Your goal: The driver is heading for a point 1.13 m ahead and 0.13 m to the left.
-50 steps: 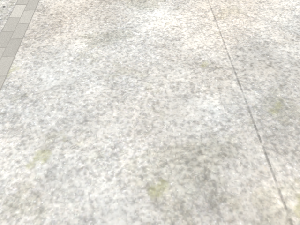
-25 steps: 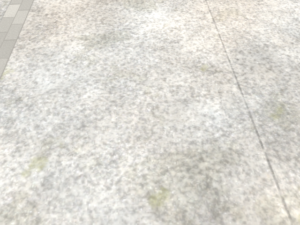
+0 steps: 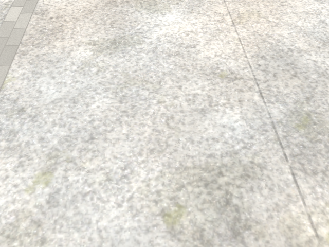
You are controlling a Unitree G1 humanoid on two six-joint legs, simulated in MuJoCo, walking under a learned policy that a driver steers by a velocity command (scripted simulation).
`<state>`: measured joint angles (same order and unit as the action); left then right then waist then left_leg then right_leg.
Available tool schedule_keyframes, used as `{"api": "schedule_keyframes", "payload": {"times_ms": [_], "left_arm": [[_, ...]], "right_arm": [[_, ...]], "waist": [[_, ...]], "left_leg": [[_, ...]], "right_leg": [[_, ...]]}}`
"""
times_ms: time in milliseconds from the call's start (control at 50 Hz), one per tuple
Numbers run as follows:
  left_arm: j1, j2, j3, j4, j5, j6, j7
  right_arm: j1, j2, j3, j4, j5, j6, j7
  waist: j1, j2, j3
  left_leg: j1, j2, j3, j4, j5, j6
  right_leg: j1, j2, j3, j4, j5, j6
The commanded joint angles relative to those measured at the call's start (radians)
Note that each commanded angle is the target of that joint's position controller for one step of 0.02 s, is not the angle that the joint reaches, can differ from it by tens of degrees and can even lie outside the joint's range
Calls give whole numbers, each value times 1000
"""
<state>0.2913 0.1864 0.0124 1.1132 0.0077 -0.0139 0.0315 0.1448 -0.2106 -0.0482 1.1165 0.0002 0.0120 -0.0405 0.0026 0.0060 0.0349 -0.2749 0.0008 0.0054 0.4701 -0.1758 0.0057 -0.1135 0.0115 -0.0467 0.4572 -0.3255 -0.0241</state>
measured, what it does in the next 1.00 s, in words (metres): stands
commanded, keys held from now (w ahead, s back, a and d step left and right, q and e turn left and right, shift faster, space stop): no key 1.00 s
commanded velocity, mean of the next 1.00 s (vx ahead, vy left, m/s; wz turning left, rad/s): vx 0.00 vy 0.00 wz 0.00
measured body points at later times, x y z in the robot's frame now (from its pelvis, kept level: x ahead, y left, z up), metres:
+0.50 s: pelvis +0.00 +0.00 +0.00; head +0.02 +0.00 +0.45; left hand -0.02 +0.23 -0.16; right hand +0.05 -0.25 -0.15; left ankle +0.05 +0.12 -0.74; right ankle -0.05 -0.10 -0.74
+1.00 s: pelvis +0.01 -0.01 +0.00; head +0.02 -0.01 +0.45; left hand -0.02 +0.22 -0.16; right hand +0.04 -0.25 -0.16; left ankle +0.05 +0.12 -0.74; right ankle -0.05 -0.10 -0.74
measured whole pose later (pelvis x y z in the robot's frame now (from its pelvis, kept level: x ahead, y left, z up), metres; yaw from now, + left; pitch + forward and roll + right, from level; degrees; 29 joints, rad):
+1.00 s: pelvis +0.01 -0.01 +0.00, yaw +0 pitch -1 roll +0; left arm 0.35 0.16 0.02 1.09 0.00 -0.02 0.03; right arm 0.18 -0.19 -0.04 1.13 0.01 0.01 -0.05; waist 0.00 0.01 0.03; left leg -0.28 0.01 0.00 0.47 -0.19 0.00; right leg -0.11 0.02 -0.05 0.45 -0.33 -0.03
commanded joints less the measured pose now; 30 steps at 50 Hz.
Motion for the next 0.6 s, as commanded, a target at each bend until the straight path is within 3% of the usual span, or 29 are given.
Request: {"api": "schedule_keyframes", "payload": {"times_ms": [20,600], "left_arm": [[66,92,14,-14,-1,-6,3],[133,66,17,-22,-4,-11,3]], "right_arm": [[1,-101,-13,-28,0,-8,-4],[50,-85,-6,-13,4,-8,-9]], "waist": [[0,-9,11],[-2,-10,12]], "left_leg": [[115,45,-50,-49,107,38],[115,44,-49,-37,149,38]], "right_leg": [[-159,-59,56,-127,59,-14],[-148,-57,55,-120,132,-17]]}}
